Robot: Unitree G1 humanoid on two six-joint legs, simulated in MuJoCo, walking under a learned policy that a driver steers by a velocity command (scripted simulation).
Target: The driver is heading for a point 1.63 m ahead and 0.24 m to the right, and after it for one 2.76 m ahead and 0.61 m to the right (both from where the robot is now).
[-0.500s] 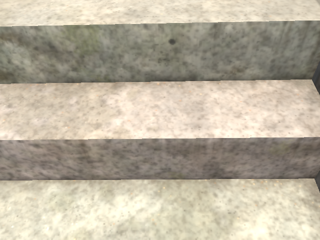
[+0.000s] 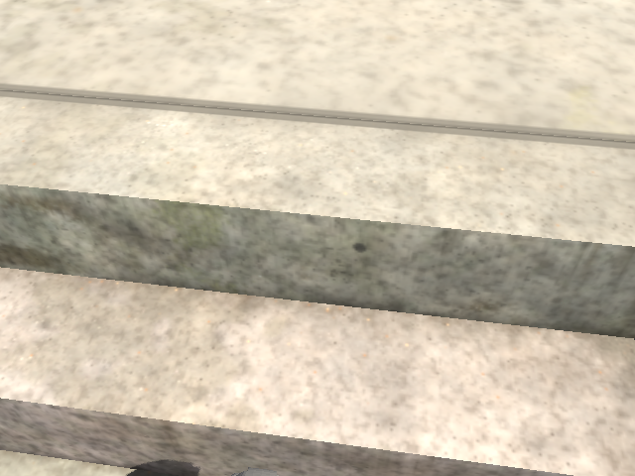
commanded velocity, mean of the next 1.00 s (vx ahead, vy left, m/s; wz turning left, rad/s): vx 0.50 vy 0.00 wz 0.00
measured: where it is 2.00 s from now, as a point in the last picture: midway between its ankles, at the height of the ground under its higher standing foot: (316, 99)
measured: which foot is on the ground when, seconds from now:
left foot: up 0.00-0.28, down 0.30-0.84, up 0.86-1.00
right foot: down 0.00-0.36, up 0.38-0.78, down 0.80-1.00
